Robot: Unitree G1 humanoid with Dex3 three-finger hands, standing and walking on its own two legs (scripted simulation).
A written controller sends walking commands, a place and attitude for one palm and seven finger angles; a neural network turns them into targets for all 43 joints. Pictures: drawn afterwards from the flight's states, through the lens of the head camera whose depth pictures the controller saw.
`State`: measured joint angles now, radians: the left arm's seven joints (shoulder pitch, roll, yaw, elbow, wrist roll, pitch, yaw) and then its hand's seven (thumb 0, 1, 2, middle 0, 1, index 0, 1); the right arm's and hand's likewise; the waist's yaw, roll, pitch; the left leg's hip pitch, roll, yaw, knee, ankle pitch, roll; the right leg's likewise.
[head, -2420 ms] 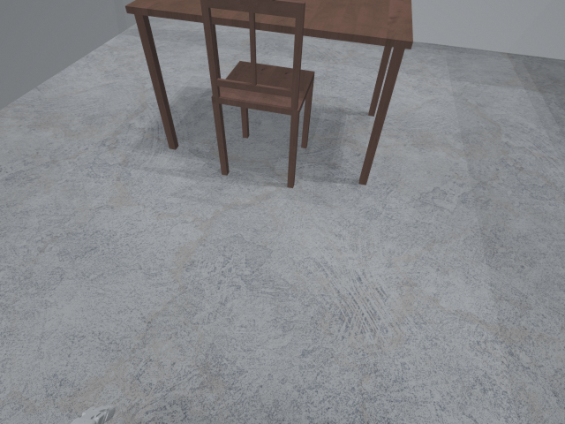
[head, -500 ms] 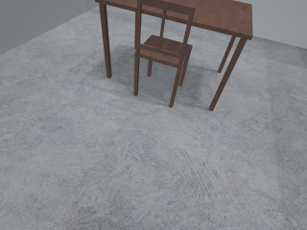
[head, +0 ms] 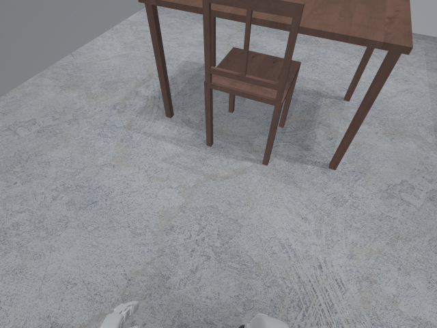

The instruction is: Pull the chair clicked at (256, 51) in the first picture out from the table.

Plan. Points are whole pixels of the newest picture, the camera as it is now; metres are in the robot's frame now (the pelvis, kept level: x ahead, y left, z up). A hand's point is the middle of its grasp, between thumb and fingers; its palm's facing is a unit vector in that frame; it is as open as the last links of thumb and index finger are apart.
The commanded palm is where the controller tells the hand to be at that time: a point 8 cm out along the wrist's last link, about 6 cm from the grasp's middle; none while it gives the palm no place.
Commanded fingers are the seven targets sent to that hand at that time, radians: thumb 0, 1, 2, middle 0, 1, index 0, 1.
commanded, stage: walk to a spot facing it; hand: left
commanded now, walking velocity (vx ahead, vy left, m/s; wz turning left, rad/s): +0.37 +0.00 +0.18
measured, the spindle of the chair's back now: (246, 45) +1.15 -0.10 -0.06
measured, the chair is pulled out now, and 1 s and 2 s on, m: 0.00 0.00 0.00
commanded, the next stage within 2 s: turn to face it in 0.64 s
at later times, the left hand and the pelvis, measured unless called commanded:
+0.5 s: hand out of the picture +0.09 +0.18 -0.16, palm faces +0.26 -0.96 -0.13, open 7.3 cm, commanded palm none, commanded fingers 0.00 0.90 0.90 -0.20 -0.30 -0.20 -0.30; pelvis +0.22 +0.05 +0.01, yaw +9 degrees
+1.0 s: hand (135, 191) +0.47 +0.24 -0.14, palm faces +0.00 -0.98 -0.21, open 7.4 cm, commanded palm none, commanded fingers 0.00 0.90 0.90 -0.20 -0.30 -0.20 -0.30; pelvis +0.38 +0.05 +0.02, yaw -1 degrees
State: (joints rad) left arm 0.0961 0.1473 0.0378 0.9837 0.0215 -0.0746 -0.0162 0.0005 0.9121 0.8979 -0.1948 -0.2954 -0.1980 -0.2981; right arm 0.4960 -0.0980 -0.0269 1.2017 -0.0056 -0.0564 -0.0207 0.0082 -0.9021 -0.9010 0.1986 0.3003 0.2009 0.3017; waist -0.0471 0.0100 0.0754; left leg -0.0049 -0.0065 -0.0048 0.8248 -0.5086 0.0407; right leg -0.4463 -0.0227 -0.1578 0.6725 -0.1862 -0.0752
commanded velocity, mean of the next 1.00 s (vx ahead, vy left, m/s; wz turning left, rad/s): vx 0.23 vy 0.00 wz -0.12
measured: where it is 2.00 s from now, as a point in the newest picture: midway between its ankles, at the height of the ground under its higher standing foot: (202, 281)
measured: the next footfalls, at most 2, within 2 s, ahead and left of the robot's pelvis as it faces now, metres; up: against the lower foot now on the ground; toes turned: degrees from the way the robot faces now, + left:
left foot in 0.48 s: +0.32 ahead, +0.16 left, +0.00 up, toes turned +17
right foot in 1.02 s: +0.51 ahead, -0.05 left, +0.00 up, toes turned -9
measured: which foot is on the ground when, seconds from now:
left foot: up 0.00-0.46, down 0.48-1.00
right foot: down 0.00-0.50, up 0.52-1.00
